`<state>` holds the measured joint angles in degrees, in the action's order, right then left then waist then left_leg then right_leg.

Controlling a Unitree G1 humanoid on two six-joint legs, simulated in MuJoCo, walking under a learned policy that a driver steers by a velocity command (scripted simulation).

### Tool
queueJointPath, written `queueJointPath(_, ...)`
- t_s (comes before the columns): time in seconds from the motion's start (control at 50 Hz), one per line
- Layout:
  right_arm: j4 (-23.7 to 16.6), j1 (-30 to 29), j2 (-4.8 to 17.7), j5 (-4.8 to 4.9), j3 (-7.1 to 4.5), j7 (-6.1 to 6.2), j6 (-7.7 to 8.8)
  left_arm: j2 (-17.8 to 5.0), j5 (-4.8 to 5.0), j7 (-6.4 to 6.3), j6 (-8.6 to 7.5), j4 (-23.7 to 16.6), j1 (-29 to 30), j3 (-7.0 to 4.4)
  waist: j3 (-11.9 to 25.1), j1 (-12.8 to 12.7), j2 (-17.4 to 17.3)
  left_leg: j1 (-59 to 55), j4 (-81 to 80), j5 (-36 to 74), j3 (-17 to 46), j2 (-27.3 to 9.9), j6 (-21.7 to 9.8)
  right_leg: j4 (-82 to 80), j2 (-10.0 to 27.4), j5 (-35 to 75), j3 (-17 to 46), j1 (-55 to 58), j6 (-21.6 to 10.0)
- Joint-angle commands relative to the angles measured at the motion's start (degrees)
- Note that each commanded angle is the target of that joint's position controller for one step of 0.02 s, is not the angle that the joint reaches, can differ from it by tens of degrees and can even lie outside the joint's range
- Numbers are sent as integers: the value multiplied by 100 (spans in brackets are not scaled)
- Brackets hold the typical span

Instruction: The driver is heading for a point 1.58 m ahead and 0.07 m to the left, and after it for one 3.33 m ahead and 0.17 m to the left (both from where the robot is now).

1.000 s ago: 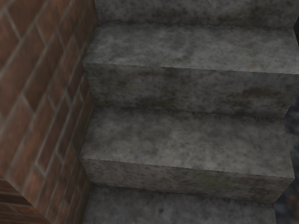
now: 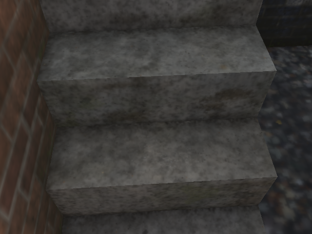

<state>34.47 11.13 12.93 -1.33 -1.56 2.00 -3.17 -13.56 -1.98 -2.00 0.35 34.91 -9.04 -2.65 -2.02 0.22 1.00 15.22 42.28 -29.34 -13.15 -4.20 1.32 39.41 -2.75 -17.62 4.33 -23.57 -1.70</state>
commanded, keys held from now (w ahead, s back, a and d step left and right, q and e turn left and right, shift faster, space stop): e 0.22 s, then no key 0.50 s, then w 0.02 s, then w+q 0.26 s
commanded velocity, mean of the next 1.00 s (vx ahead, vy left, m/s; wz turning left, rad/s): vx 0.11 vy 0.00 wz -0.20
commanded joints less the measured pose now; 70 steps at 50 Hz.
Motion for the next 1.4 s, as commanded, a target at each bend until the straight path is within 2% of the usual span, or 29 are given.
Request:
queueJointPath(0.02,-757,-253,47,19,-67,-109,60,-1363,-146,-109,-22,-384,-486,-455,921,-253,1022,1479,2276,-908,1379,544,121,-1808,1823,3601,3185,1454,-1674)
queueJointPath(0.08,-605,21,105,-103,-108,43,179,-945,-179,-113,188,-515,232,-322,689,243,331,935,1146,-628,1558,507,-99,-1807,1335,2992,2153,785,-1161)
queueJointPath(0.18,-312,623,169,249,-188,176,193,-871,115,-38,276,-382,-51,-468,945,193,820,-515,-1546,882,1075,890,-153,-1620,473,1922,1698,738,-475)
queueJointPath(0.2,-143,960,340,146,-240,203,275,-789,115,-20,277,-477,72,-493,816,290,288,-1065,-2252,1128,1400,506,-176,-991,116,829,1423,123,-242)
queueJointPath(0.22,-205,988,1051,-63,-380,231,316,-348,161,-19,287,-678,87,-410,642,358,-1862,-1392,-3059,1292,3474,-1351,-815,1265,-974,-1136,412,-1393,191)
queueJointPath(0.24,-424,400,1030,-111,-386,218,291,-724,-162,-65,275,-628,-94,-459,602,283,-1830,149,-3130,2415,3914,-2379,-1742,3718,-852,-1888,29,-1130,496)
queueJointPath(0.26,-439,-205,553,-96,-232,229,294,-762,-99,-37,300,-519,-465,-497,422,-192,-1172,887,-2865,2616,3416,-1994,-1956,4657,-544,-1459,266,-679,528)
queueJointPath(0.3,-407,-633,354,-23,-142,216,315,-741,-27,-38,337,-378,-503,-425,38,-474,-30,383,-2547,2667,2564,-1198,-1456,4656,-427,-388,324,-1109,483)
queueJointPath(0.34,-179,-80,412,51,-169,261,358,-563,-40,22,417,-311,-349,-340,195,-100,-283,-749,-2280,3805,2159,-926,-1331,4179,-647,-254,269,-1408,535)
queueJointPath(0.36,-131,98,802,11,-282,270,306,-386,655,-107,149,-533,200,-238,525,-74,-1003,-1151,-2325,2739,1806,-753,-1179,3675,-211,-226,363,-1496,717)
queueJointPath(0.38,-159,106,477,4,-217,258,290,-337,666,-141,61,-563,510,-132,484,77,-1068,-1346,-2409,2165,1880,-665,-1132,2922,-167,-188,285,-1493,759)
queueJointPath(0.4,-224,112,356,12,-198,252,293,-353,533,-171,51,-567,835,-126,436,238,-974,-1391,-2458,2046,1990,-698,-1167,2439,-125,-97,141,-1459,867)
queueJointPath(0.46,-147,214,396,32,-208,210,359,97,493,-121,23,-615,980,98,316,216,-1106,-924,-2778,1540,2089,-755,-1304,737,302,-874,-177,-342,866)
queueJointPath(0.5,-97,314,558,77,-284,132,407,-41,494,-130,-9,-445,852,75,181,222,-1097,-614,-2790,1476,2157,-691,-1263,-293,305,-787,-458,336,743)
queueJointPath(0.56,88,604,695,122,-371,22,521,-297,383,-137,-7,-81,329,-49,163,11,-633,-262,-2601,1787,2195,-616,-996,-1758,224,451,-541,1411,348)
queueJointPath(0.6,78,486,598,16,-349,-69,729,-474,263,-156,-56,-116,197,-78,544,-162,-435,127,-2449,2127,2182,-549,-610,-1840,796,1342,6,2286,79)
queueJointPath(0.62,-30,526,596,27,-388,-91,811,-609,281,-106,-75,-8,337,-158,822,71,480,-8,-2498,1652,1692,-160,-344,-1255,835,1119,117,2032,-183)
queueJointPath(0.66,-92,-95,606,-38,-409,-78,853,-38,313,2,-182,-149,727,-22,695,-110,380,-423,-2154,1594,1501,6,-111,-1510,787,581,185,1343,-155)
queueJointPath(0.74,8,86,356,-27,-369,-63,771,46,294,85,-366,-157,823,43,376,47,379,-737,-2033,1464,1421,23,-159,-1813,689,-151,265,687,-27)
queueJointPath(0.76,147,204,-133,67,-155,-121,654,124,-197,19,-250,-67,362,119,168,17,368,-591,-2358,1807,1585,-126,-125,-2029,706,-64,159,728,-5)
queueJointPath(0.78,187,200,-45,113,-167,-151,619,129,-264,0,-209,-15,283,106,28,-1,180,-506,-2360,1719,1527,-45,-114,-2040,652,-172,134,830,17)
queueJointPath(0.88,157,-84,-70,159,-146,-211,656,-192,-77,-15,-319,-50,167,24,108,-22,315,-473,-1835,1910,1479,212,-173,-2495,758,-574,214,935,-133)
queueJointPath(1.04,-151,117,-169,110,-197,-297,665,-420,-140,-45,-352,-187,106,-136,445,-48,499,667,-821,1658,1383,509,-325,-1943,1150,1351,50,1842,-478)
queueJointPath(1.14,-428,204,39,89,-283,-64,658,-311,95,-51,-282,-440,289,-123,619,-64,-941,-15,-1243,2730,2549,171,-803,-403,558,1806,-1077,1165,139)
queueJointPath(1.2,-500,739,582,-45,-449,-36,524,-193,82,83,-252,-677,641,-72,711,288,-1479,-1567,-2311,3631,4458,-829,-1713,1016,-69,-1639,-734,-1064,318)
queueJointPath(1.26,-514,274,398,-82,-414,26,541,-179,136,104,-333,-512,528,-29,685,23,-712,-1483,-2284,4358,3873,-690,-1450,511,265,-1212,-283,-887,182)
queueJointPath(1.36,-666,-510,3,196,-367,-143,444,-61,138,-27,-254,-232,215,25,1202,-282,-496,-72,-1572,3504,2734,279,-575,-1424,199,1343,-815,1881,308)
queueJointPath(1.38,-766,-569,-221,217,-296,-157,452,-276,-13,-81,-257,-271,34,-11,1048,-381,67,800,-959,2254,2592,505,-438,-1742,867,1135,-135,2395,205)
queueJointPath(1.4,-1028,-483,-460,194,-229,-166,410,-851,-197,-121,-201,-223,-227,-104,948,-372,1502,1880,242,72,2013,1118,-235,-2491,2223,1044,1428,2612,-293)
